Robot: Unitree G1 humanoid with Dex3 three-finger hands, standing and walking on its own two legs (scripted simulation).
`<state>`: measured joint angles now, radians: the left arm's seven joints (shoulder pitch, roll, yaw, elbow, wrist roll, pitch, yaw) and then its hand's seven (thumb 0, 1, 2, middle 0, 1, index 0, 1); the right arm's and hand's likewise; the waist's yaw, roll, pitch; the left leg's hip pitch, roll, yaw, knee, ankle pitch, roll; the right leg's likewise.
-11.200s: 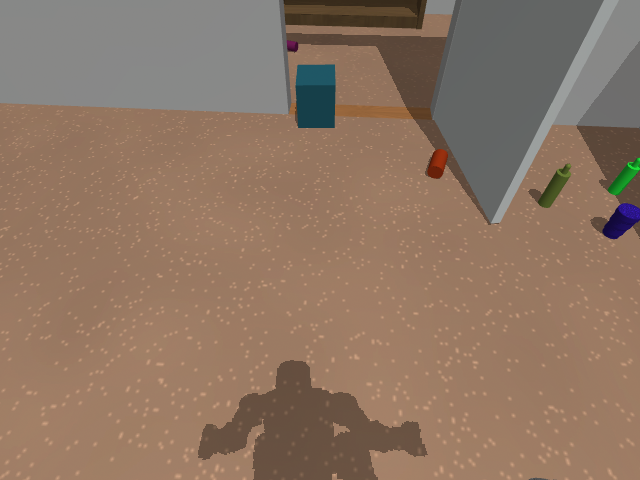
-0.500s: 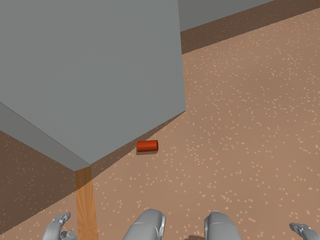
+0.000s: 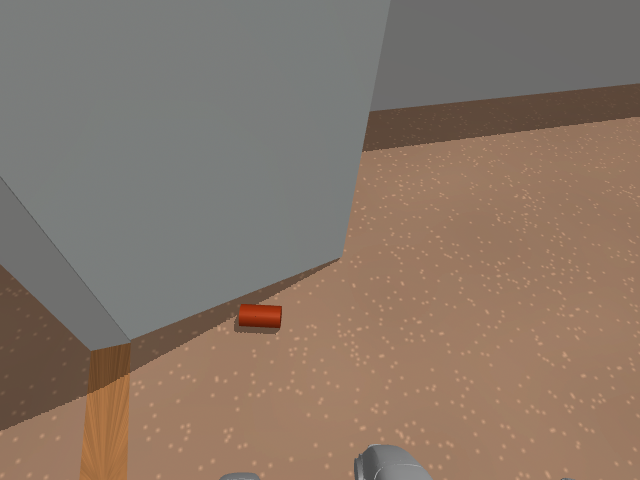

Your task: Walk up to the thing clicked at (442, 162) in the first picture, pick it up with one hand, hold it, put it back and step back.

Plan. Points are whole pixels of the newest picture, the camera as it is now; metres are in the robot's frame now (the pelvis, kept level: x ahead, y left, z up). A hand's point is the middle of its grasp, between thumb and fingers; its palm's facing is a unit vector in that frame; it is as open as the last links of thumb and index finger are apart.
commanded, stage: walk up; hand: left
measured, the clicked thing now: (260, 315) +0.66 +0.18 -0.72
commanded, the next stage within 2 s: stand in 1.12 s
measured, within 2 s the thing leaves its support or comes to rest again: neither
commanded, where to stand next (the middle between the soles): +0.19 -0.03 m, yaw -2 degrees
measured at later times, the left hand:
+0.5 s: hand (97, 471) +0.13 +0.29 -0.09, palm faces +0.02 -0.78 -0.62, open 7.4 cm
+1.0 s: hand out of the picture +0.03 +0.28 -0.18, palm faces -0.02 -0.96 -0.29, open 7.4 cm
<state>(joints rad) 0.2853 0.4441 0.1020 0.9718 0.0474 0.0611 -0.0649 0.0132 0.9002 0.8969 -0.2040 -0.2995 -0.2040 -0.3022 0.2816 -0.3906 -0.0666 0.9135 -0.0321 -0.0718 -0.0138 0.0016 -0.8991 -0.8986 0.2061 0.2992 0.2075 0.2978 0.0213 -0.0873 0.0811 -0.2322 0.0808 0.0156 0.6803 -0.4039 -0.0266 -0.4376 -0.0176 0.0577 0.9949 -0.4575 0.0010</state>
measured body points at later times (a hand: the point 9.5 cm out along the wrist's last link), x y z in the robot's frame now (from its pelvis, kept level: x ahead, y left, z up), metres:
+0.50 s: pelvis +0.01 -0.02 -0.01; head +0.08 -0.09 +0.43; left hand +0.13 +0.33 -0.05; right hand +0.11 -0.34 -0.17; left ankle +0.02 +0.17 -0.63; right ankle +0.07 -0.17 -0.72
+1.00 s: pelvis -0.01 +0.00 +0.00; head +0.00 +0.05 +0.44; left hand +0.03 +0.33 -0.16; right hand +0.03 -0.36 -0.05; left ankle +0.00 +0.18 -0.72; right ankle +0.02 -0.17 -0.67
